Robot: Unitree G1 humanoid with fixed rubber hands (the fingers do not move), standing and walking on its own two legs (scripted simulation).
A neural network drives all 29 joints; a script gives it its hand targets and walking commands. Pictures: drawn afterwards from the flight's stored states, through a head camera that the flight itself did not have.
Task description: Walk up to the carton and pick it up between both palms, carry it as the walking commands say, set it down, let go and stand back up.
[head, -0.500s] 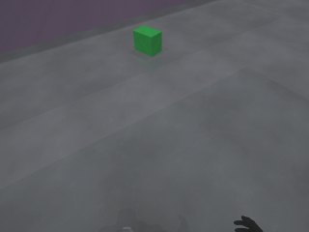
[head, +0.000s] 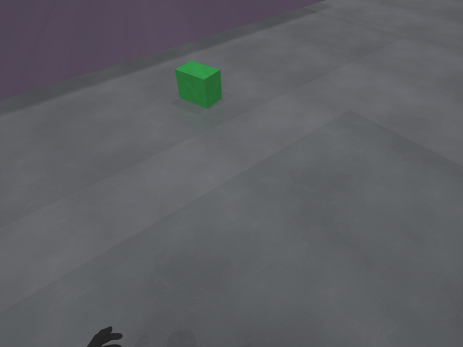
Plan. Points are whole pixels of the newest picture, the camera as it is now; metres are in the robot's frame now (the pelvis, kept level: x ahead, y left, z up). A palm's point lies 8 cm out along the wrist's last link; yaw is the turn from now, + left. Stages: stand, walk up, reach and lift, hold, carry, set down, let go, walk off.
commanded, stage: walk up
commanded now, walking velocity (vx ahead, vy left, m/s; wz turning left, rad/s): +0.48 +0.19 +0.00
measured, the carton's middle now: (199, 84) +2.15 +0.17 -0.63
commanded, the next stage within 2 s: none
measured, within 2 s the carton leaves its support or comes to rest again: neither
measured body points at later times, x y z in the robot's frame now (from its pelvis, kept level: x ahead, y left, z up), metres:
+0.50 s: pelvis +0.19 +0.06 +0.00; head +0.21 +0.09 +0.45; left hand +0.25 +0.33 -0.14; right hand +0.33 -0.18 -0.10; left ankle +0.24 +0.18 -0.72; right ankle +0.11 -0.08 -0.65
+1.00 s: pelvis +0.39 +0.01 +0.01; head +0.42 -0.01 +0.46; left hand +0.40 +0.29 -0.11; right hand +0.51 -0.25 -0.11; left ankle +0.39 +0.17 -0.64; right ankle +0.40 -0.09 -0.72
